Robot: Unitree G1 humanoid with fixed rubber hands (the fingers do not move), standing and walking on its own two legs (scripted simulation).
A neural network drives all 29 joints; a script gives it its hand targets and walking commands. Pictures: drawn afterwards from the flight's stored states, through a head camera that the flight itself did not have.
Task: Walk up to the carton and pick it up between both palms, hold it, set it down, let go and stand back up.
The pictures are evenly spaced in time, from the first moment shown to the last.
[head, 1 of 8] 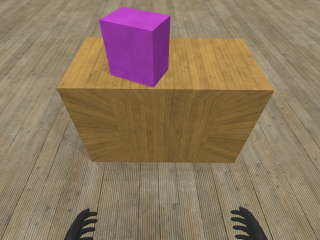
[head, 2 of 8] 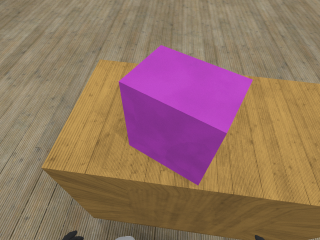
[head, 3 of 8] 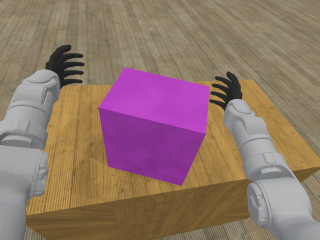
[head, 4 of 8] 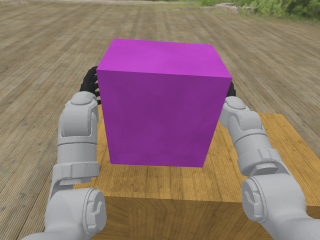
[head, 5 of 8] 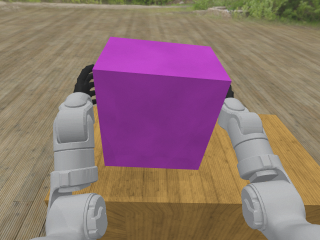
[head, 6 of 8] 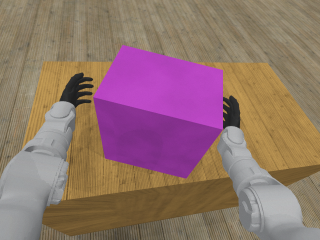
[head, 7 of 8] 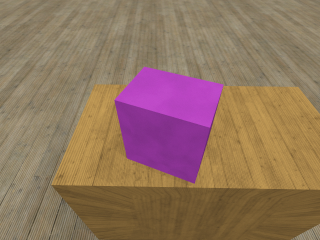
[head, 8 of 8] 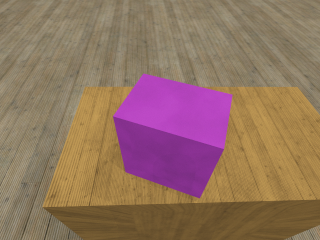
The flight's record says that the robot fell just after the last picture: no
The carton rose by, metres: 0.19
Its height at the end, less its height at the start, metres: +0.00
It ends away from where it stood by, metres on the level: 0.01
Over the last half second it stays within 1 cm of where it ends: yes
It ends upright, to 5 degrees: yes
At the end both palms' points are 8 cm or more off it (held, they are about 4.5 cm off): yes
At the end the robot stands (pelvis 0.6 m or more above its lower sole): yes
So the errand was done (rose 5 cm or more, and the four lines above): yes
